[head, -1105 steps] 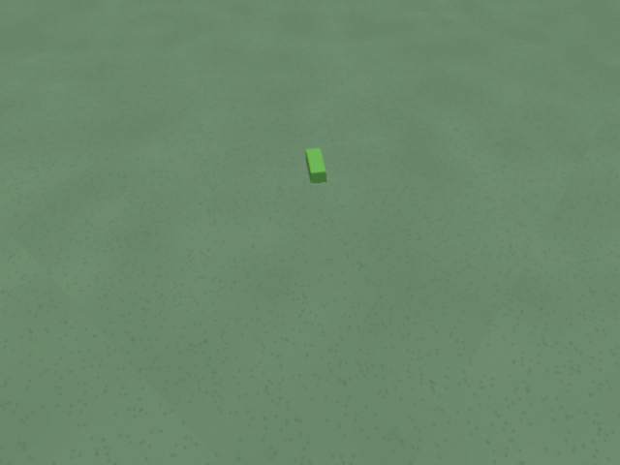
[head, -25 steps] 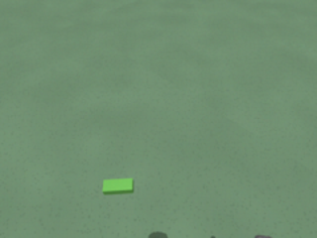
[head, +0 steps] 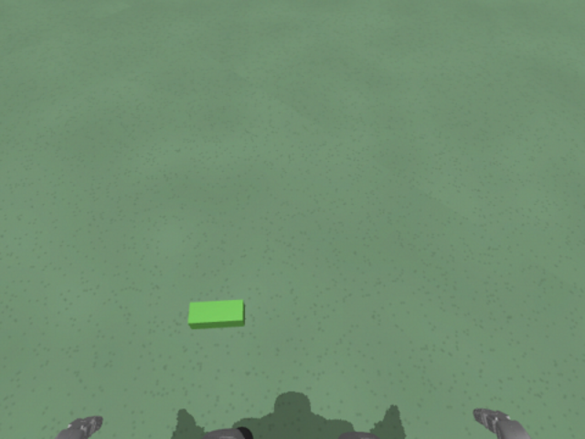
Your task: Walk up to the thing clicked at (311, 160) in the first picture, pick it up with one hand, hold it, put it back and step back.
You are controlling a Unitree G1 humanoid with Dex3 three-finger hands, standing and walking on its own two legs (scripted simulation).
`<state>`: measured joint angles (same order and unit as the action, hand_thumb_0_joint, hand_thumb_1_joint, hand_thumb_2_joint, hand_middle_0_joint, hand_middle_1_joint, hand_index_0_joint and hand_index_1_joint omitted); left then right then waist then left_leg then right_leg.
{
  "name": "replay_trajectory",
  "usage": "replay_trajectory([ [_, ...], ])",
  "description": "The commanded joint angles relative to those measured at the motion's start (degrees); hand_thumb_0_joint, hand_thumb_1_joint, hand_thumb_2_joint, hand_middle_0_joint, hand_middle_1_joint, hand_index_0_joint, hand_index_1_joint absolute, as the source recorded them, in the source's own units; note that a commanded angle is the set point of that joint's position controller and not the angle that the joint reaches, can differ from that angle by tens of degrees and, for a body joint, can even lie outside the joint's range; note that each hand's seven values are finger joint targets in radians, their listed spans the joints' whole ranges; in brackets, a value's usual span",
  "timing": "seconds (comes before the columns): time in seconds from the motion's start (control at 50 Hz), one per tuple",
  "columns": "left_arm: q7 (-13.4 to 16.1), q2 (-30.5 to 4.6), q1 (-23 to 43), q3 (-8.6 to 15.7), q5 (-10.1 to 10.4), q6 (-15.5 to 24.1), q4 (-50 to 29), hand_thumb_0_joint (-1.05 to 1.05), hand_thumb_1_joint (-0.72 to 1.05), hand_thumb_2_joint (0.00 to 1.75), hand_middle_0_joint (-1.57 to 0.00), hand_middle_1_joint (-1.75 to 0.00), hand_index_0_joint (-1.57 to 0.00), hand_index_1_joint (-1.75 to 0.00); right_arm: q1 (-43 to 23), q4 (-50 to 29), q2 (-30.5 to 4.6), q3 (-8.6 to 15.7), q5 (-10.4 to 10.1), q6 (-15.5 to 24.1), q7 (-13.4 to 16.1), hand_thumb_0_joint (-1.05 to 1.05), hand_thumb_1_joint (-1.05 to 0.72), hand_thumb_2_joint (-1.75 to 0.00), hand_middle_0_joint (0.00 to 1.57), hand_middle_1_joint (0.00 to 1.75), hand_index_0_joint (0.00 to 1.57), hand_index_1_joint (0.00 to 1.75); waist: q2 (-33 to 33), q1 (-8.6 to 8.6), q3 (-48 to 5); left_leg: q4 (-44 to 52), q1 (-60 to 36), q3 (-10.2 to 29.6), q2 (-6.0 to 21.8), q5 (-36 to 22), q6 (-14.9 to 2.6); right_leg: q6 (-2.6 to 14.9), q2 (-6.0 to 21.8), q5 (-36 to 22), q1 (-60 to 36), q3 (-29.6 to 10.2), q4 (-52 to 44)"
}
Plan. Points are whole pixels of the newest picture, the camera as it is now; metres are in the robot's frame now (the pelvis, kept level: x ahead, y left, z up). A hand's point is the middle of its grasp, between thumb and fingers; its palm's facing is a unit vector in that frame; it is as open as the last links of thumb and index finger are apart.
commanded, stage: walk up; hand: left
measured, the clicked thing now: (217, 314) +0.52 +0.25 -0.74
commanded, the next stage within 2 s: stand in 2.00 s
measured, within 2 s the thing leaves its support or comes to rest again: neither
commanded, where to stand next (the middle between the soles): +0.09 +0.00 m, yaw +3 degrees
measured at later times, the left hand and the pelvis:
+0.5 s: hand out of the picture -0.02 +0.26 -0.17, palm faces +0.08 -0.91 -0.40, open 7.4 cm; pelvis -0.12 -0.01 -0.03, yaw +7 degrees
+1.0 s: hand out of the picture -0.21 +0.25 -0.15, palm faces +0.02 -0.90 -0.44, open 7.4 cm; pelvis -0.27 -0.02 -0.01, yaw +1 degrees
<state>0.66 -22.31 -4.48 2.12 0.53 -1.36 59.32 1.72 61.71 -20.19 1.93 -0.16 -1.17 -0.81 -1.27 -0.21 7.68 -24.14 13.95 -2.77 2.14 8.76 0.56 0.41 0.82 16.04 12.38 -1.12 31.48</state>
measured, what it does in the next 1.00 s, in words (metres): walks backwards: left foot, then right foot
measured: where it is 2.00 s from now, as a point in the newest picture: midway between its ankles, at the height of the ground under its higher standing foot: outside the picture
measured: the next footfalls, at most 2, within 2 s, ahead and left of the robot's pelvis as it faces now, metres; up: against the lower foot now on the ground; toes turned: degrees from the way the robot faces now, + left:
left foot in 0.50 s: -0.13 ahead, +0.11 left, +0.00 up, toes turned +4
right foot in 0.86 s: -0.26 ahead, -0.14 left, +0.00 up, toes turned +5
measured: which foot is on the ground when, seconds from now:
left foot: down 0.00-0.10, up 0.12-0.48, down 0.50-0.88, up 0.90-1.00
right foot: down 0.00-0.52, up 0.54-0.84, down 0.86-1.00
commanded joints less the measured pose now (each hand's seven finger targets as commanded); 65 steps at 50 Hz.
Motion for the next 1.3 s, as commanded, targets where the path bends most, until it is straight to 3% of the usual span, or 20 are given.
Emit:
replay_trajectory([
  [0.0,0.12,-9.17,-7.39,3.14,-0.64,-1.35,-4.11,0.00,0.90,0.90,-0.20,-0.30,-0.20,-0.30,-3.28,-7.28,-17.10,4.46,0.67,-0.27,1.71,0.00,-0.90,-0.90,0.20,0.30,0.20,0.30,14.09,1.71,-13.51,2.52,0.28,12.86,16.90,-19.24,-13.58,2.19,-0.33,11.44,-1.78,0.04,15.90],
  [0.06,0.13,-11.10,-9.29,4.03,-1.56,-0.56,-4.61,0.00,0.90,0.90,-0.20,-0.30,-0.20,-0.30,-5.77,-9.56,-13.57,3.75,0.20,-1.51,1.53,0.00,-0.90,-0.90,0.20,0.30,0.20,0.30,1.44,3.38,-9.46,-12.71,3.28,6.73,5.37,-8.35,-5.96,2.85,5.46,-10.15,0.10,-5.97,-6.13],
  [0.1,0.34,-17.40,-4.35,5.47,-2.30,0.23,-8.21,0.00,0.90,0.90,-0.20,-0.30,-0.20,-0.30,-2.32,-10.40,-9.37,2.38,-0.18,-2.29,1.77,0.00,-0.90,-0.90,0.20,0.30,0.20,0.30,-9.09,1.37,-5.72,-31.98,9.81,7.90,-8.68,25.87,-1.39,10.70,18.44,-28.65,4.11,-19.70,-12.54],
  [0.12,0.59,-19.77,-1.44,5.69,-3.08,0.61,-10.71,0.00,0.90,0.90,-0.20,-0.30,-0.20,-0.30,0.77,-10.86,-10.47,3.08,0.25,-2.61,2.30,0.00,-0.90,-0.90,0.20,0.30,0.20,0.30,-11.48,1.29,-6.78,-40.98,9.90,11.22,-7.55,28.95,-1.68,16.40,22.80,-32.51,8.14,-23.83,-12.01],
  [0.18,1.07,-13.74,5.07,5.24,-2.62,0.60,-12.98,0.00,0.90,0.90,-0.20,-0.30,-0.20,-0.30,6.33,-9.29,-14.21,4.03,-0.85,-2.32,2.33,0.00,-0.90,-0.90,0.20,0.30,0.20,0.30,-5.70,-2.40,-9.29,-47.97,11.55,12.24,-7.83,20.58,-0.75,11.80,13.66,-33.11,2.18,-10.55,-6.73],
  [0.32,2.68,-12.21,-7.29,5.42,-1.98,0.17,-14.36,0.00,0.90,0.90,-0.20,-0.30,-0.20,-0.30,2.66,-13.90,-12.54,2.46,0.85,-1.33,2.93,0.00,-0.90,-0.90,0.20,0.30,0.20,0.30,-7.69,5.04,-12.38,-32.21,17.52,9.47,-4.53,23.16,1.02,13.08,16.49,-45.63,-17.54,-11.47,0.82],
  [0.46,1.84,-14.55,-0.77,5.51,-1.48,-0.73,-18.65,0.00,0.90,0.90,-0.20,-0.30,-0.20,-0.30,13.62,-11.27,-13.39,4.62,1.81,-1.54,1.60,0.00,-0.90,-0.90,0.20,0.30,0.20,0.30,-6.55,-2.20,-14.00,-4.96,-4.05,3.11,-2.29,4.97,-2.48,6.35,13.21,-22.33,1.32,-7.26,3.80],
  [0.5,2.11,-10.71,0.88,4.94,-0.92,-0.75,-19.85,0.00,0.90,0.90,-0.20,-0.30,-0.20,-0.30,7.91,-13.99,-22.16,6.32,2.14,-1.54,0.87,0.00,-0.90,-0.90,0.20,0.30,0.20,0.30,18.95,-2.72,-10.91,5.09,-0.80,30.15,18.95,-11.66,-15.31,-0.06,-5.11,18.56,14.51,3.03,24.68],
  [0.52,2.69,-11.58,3.28,5.82,-1.98,-0.86,-19.05,0.00,0.90,0.90,-0.20,-0.30,-0.20,-0.30,6.82,-14.79,-23.68,6.80,2.27,-1.15,0.98,0.00,-0.90,-0.90,0.20,0.30,0.20,0.30,17.16,-4.44,-8.96,7.04,5.95,35.68,23.00,-12.72,-20.34,-0.67,-5.95,24.28,12.33,-6.24,36.80],
  [0.6,2.29,-10.49,-6.85,5.73,-0.63,-0.90,-14.31,0.00,0.90,0.90,-0.20,-0.30,-0.20,-0.30,-0.90,-16.88,-15.36,4.23,2.23,-0.72,2.36,0.00,-0.90,-0.90,0.20,0.30,0.20,0.30,10.01,3.10,-6.12,-1.48,-0.78,14.87,12.35,-21.54,-13.26,-0.13,-6.26,13.69,17.78,-8.13,44.12],
  [0.74,1.58,-9.04,-5.82,4.84,-1.33,0.81,-15.46,0.00,0.90,0.90,-0.20,-0.30,-0.20,-0.30,5.19,-17.20,-14.92,4.51,1.91,-1.71,1.88,0.00,-0.90,-0.90,0.20,0.30,0.20,0.30,13.02,-1.72,-10.51,-6.53,-11.05,13.11,11.31,-23.43,-13.40,-2.62,-2.28,12.00,9.36,0.08,12.09],
  [0.82,1.54,-11.06,-11.78,5.35,-2.53,1.85,-11.68,0.00,0.90,0.90,-0.20,-0.30,-0.20,-0.30,2.56,-17.86,-15.23,4.23,0.50,-2.79,1.31,0.00,-0.90,-0.90,0.20,0.30,0.20,0.30,8.77,1.62,-13.24,-10.28,0.20,12.30,9.47,-8.29,-7.94,0.88,-1.17,-5.32,-5.47,-0.18,-7.24],
  [0.86,1.00,-20.12,-9.70,7.48,-2.78,1.79,-13.14,0.00,0.90,0.90,-0.20,-0.30,-0.20,-0.30,0.09,-19.47,-11.09,3.44,-0.01,-2.80,1.70,0.00,-0.90,-0.90,0.20,0.30,0.20,0.30,-14.48,4.06,-8.63,-32.43,12.67,6.16,-6.06,24.95,-1.12,14.69,20.89,-10.36,2.70,-28.04,-13.66],
  [0.88,1.39,-21.17,-6.37,7.61,-3.06,2.38,-15.22,0.00,0.90,0.90,-0.20,-0.30,-0.20,-0.30,-0.32,-19.25,-12.95,4.35,0.12,-3.31,2.18,0.00,-0.90,-0.90,0.20,0.30,0.20,0.30,-11.95,3.55,-5.03,-44.00,12.03,14.64,-4.71,27.67,-0.61,18.18,24.99,-14.21,10.37,-32.80,-14.06],
  [0.94,1.65,-14.07,-0.02,5.96,-2.70,2.20,-16.09,0.00,0.90,0.90,-0.20,-0.30,-0.20,-0.30,7.22,-15.21,-13.39,4.24,-0.67,-2.49,2.15,0.00,-0.90,-0.90,0.20,0.30,0.20,0.30,-3.58,-1.62,-5.72,-47.27,11.15,14.04,-8.02,18.71,0.00,11.06,12.95,-17.08,7.32,-11.71,-6.84],
  [1.04,1.00,-13.67,-5.65,6.52,-3.87,2.33,-15.41,0.00,0.90,0.90,-0.20,-0.30,-0.20,-0.30,5.42,-15.06,-13.02,3.71,1.27,-0.70,1.27,0.00,-0.90,-0.90,0.20,0.30,0.20,0.30,-10.73,3.95,-6.58,-23.89,13.21,7.19,-3.87,22.59,0.76,9.71,11.50,12.07,-4.41,-12.94,-9.35],
  [1.12,-0.07,-13.11,-5.26,5.04,-2.72,1.06,-14.69,0.00,0.90,0.90,-0.20,-0.30,-0.20,-0.30,11.77,-10.36,-11.72,4.21,2.06,1.27,0.85,0.00,-0.90,-0.90,0.20,0.30,0.20,0.30,-6.68,0.48,-7.10,4.21,-7.40,3.76,-3.72,11.18,-1.39,5.88,8.86,8.41,6.24,-8.74,-2.25],
  [1.16,-0.19,-8.30,-3.37,3.53,-1.08,1.20,-14.40,0.00,0.90,0.90,-0.20,-0.30,-0.20,-0.30,8.28,-11.22,-18.95,4.96,2.85,2.13,1.11,0.00,-0.90,-0.90,0.20,0.30,0.20,0.30,12.32,0.01,-5.40,13.07,-2.06,34.80,15.50,30.87,-9.58,0.00,-1.85,14.33,16.08,-0.02,10.67],
  [1.18,0.16,-12.99,0.42,5.49,-1.89,1.41,-13.45,0.00,0.90,0.90,-0.20,-0.30,-0.20,-0.30,6.22,-11.96,-21.09,5.57,2.71,2.44,1.05,0.00,-0.90,-0.90,0.20,0.30,0.20,0.30,9.57,-1.61,-1.32,14.22,10.46,37.29,18.38,32.61,-14.06,0.07,-0.04,17.84,9.17,-5.46,18.48],
  [1.28,-1.03,-9.89,-4.52,4.34,-1.15,2.58,-9.55,0.00,0.90,0.90,-0.20,-0.30,-0.20,-0.30,3.76,-10.96,-14.97,3.82,2.56,3.53,1.11,0.00,-0.90,-0.90,0.20,0.30,0.20,0.30,12.02,1.09,-4.04,5.40,2.98,16.58,8.73,10.59,-8.01,0.25,-0.26,8.90,1.33,-0.77,4.59],
])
